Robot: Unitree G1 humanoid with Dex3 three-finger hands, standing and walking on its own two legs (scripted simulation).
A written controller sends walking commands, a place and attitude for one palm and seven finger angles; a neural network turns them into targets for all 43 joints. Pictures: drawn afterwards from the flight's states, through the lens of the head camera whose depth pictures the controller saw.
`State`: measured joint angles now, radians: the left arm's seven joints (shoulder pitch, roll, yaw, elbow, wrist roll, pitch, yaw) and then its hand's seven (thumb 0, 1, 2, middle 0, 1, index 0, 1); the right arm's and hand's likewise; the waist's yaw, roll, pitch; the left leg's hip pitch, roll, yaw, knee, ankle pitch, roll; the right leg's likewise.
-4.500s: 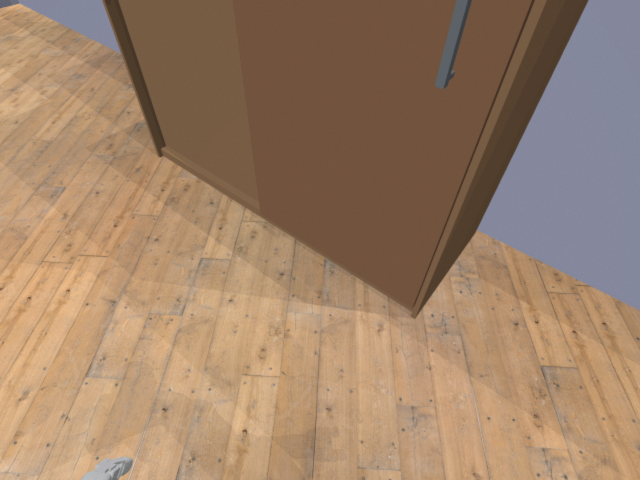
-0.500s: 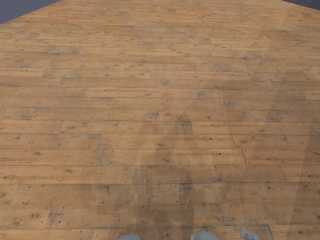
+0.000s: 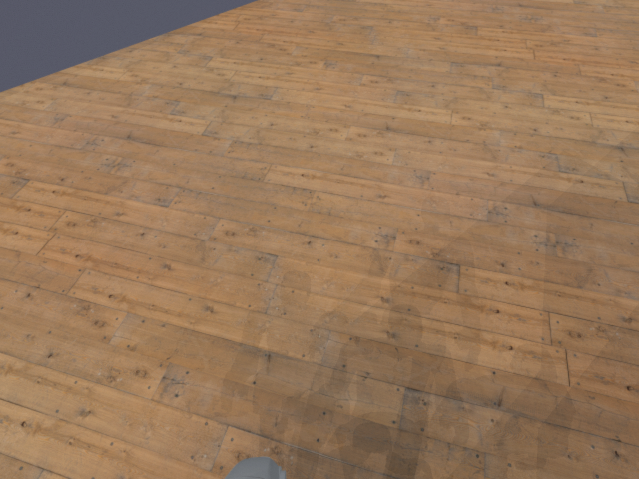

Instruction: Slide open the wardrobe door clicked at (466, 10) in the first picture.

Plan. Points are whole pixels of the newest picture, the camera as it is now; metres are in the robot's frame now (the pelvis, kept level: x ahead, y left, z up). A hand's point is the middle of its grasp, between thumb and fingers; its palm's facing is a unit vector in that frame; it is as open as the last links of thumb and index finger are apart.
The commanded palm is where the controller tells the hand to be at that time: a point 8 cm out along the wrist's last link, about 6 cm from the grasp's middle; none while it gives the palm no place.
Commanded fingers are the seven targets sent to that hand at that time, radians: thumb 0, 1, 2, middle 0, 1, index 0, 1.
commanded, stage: walk to a spot facing it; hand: right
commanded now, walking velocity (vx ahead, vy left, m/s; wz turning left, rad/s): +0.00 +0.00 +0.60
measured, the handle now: out of the picture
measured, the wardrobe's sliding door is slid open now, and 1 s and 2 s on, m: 0.00 0.00 0.00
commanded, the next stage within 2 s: turn to face it in 0.80 s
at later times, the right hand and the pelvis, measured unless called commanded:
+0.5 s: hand out of the picture +0.14 -0.14 -0.16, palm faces -0.19 +0.96 -0.21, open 7.4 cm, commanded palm none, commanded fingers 0.00 -0.90 -0.90 0.20 0.30 0.20 0.30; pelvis +0.05 +0.04 +0.00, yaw +15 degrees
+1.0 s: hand (397, 343) +0.35 -0.10 -0.17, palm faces -0.52 +0.83 -0.19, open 7.4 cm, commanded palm none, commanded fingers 0.00 -0.90 -0.90 0.20 0.30 0.20 0.30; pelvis +0.16 +0.01 +0.00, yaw +33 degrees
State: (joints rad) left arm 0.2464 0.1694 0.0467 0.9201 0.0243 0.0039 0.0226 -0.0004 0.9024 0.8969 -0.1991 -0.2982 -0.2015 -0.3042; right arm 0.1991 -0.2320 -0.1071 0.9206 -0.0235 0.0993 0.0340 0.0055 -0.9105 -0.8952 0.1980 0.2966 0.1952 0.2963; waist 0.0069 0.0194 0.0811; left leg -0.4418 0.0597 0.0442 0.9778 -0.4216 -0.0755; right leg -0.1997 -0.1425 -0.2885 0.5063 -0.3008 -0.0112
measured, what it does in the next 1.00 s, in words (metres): walks ahead, turning left: left foot, then right foot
